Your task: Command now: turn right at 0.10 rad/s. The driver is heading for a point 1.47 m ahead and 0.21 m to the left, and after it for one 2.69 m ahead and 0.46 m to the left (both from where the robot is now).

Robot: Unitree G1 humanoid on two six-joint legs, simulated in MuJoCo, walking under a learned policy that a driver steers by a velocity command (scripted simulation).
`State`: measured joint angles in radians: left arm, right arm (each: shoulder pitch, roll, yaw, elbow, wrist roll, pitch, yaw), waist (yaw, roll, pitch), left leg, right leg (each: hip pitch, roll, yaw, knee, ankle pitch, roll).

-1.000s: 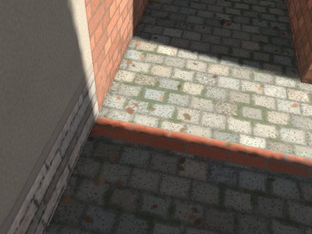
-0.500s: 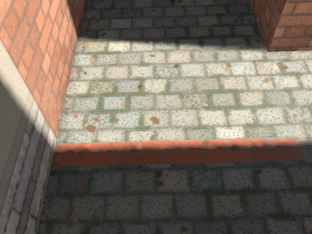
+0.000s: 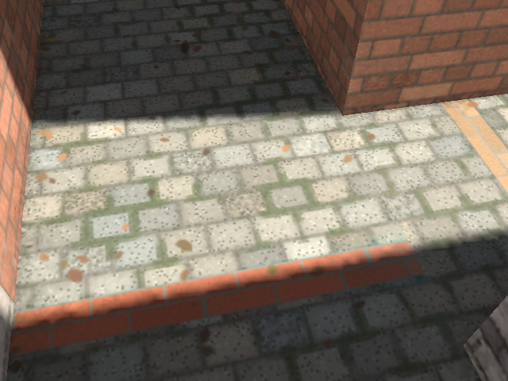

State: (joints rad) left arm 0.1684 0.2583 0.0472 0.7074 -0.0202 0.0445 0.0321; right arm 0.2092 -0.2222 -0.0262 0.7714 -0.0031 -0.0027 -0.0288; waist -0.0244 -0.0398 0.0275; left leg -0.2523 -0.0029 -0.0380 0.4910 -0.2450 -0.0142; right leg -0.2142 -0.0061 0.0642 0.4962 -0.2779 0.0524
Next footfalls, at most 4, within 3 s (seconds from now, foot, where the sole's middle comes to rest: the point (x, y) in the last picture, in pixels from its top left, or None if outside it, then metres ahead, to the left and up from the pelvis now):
0.66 left None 0.15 0.13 -0.77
1.16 right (295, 371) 0.52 -0.11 -0.77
1.72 left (211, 261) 0.85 0.12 -0.77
2.22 right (283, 189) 1.14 -0.12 -0.77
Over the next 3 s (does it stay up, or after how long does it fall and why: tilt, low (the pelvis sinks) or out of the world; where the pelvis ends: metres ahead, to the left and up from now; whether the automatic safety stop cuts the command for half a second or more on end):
stays up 1.38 0.10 0.01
